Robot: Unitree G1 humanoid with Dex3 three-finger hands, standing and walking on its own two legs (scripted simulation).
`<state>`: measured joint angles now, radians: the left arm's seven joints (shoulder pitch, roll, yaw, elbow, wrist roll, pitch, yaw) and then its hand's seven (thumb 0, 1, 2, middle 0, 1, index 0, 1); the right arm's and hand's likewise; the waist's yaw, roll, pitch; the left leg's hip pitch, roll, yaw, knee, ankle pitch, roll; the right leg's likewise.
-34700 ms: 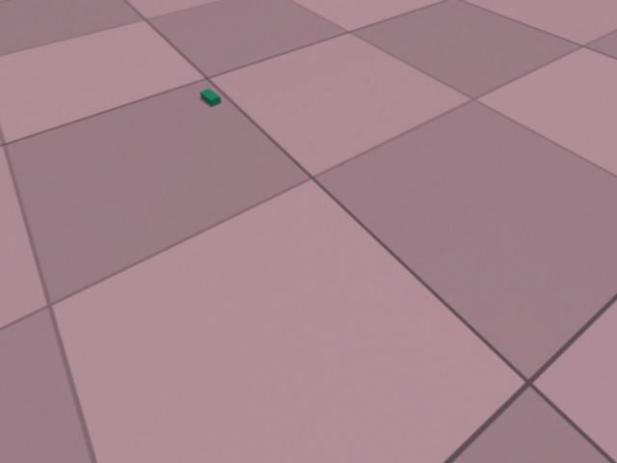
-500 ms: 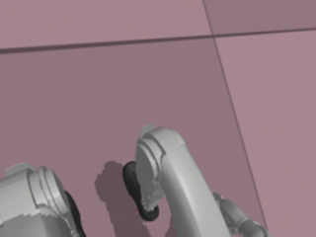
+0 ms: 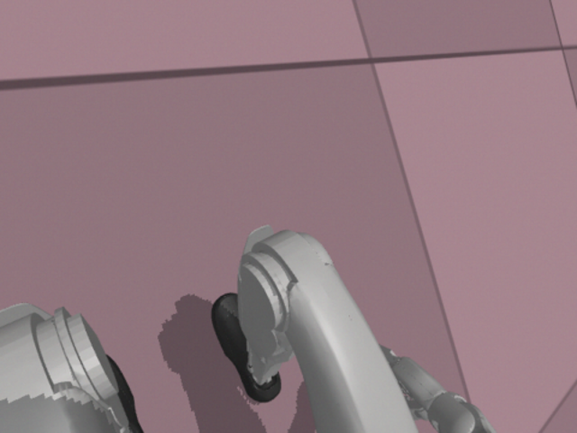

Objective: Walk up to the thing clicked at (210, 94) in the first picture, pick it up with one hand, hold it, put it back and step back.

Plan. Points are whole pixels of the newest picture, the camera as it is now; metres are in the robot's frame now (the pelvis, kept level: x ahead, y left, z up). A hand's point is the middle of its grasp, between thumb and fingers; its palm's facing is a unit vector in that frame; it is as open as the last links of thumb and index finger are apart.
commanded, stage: rest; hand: left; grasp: from above
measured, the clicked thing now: out of the picture +0.44 +0.38 -0.28
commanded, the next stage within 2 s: open in 0.18 s
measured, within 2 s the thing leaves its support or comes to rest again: neither
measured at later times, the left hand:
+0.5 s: hand out of the picture +0.43 +0.38 -0.25, palm faces -0.43 -0.16 -0.89, open 9.6 cm
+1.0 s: hand out of the picture +0.43 +0.37 -0.24, palm faces -0.44 -0.16 -0.88, open 13.2 cm
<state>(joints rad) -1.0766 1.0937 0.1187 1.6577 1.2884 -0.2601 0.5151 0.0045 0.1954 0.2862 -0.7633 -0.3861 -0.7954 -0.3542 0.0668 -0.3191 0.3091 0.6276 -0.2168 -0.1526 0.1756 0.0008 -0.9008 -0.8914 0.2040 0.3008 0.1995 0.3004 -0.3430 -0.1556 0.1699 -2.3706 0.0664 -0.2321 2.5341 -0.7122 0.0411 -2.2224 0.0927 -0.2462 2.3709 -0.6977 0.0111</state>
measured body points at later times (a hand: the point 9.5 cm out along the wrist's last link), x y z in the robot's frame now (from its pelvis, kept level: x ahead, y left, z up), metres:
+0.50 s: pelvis +0.00 +0.00 +0.00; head +0.28 +0.15 +0.32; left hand +0.45 +0.38 -0.20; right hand +0.09 -0.25 -0.06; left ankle +0.06 +0.12 -0.27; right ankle +0.10 -0.10 -0.27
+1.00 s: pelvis -0.01 +0.00 +0.00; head +0.28 +0.14 +0.32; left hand +0.45 +0.38 -0.19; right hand +0.08 -0.25 -0.06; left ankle +0.06 +0.12 -0.27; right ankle +0.10 -0.10 -0.27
